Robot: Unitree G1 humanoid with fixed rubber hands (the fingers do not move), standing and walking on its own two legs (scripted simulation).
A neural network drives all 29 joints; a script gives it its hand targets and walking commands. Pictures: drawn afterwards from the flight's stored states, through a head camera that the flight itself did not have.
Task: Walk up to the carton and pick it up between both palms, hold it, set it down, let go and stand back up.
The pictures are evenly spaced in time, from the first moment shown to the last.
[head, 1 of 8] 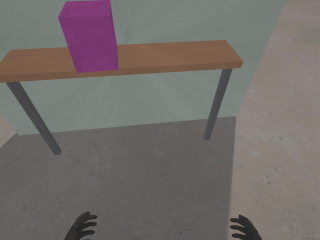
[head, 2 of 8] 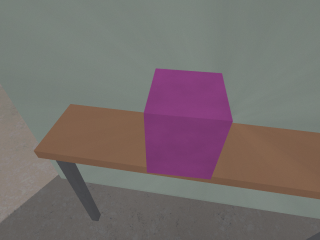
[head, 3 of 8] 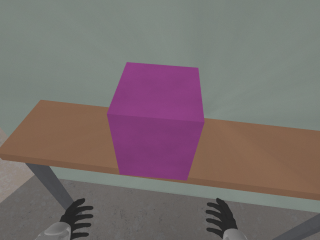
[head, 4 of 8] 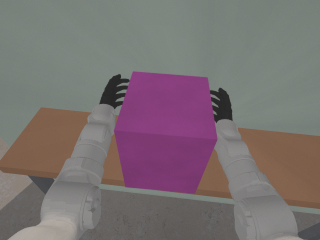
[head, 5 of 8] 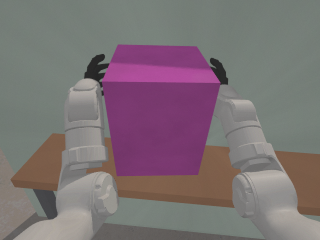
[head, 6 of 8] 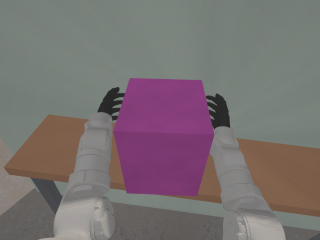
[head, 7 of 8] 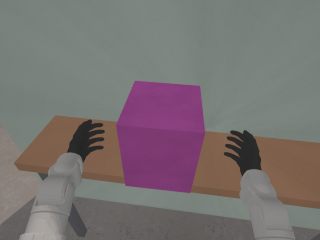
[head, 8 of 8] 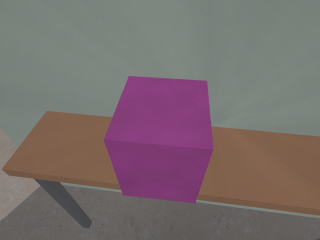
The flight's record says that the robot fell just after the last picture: no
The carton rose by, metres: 0.21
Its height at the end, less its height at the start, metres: +0.00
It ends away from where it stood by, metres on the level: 0.02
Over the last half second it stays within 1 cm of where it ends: yes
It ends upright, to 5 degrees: yes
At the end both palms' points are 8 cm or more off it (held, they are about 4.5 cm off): yes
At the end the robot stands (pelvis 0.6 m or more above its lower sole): yes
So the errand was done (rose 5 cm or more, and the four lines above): yes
